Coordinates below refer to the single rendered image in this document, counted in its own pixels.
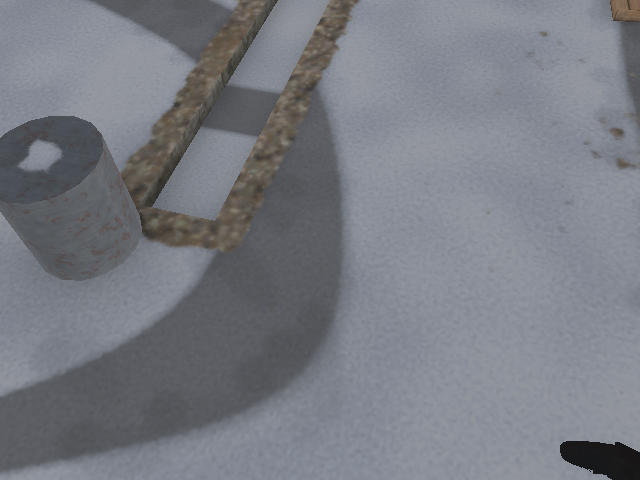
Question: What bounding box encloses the robot right hand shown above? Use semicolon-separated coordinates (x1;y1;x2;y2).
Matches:
560;441;640;480

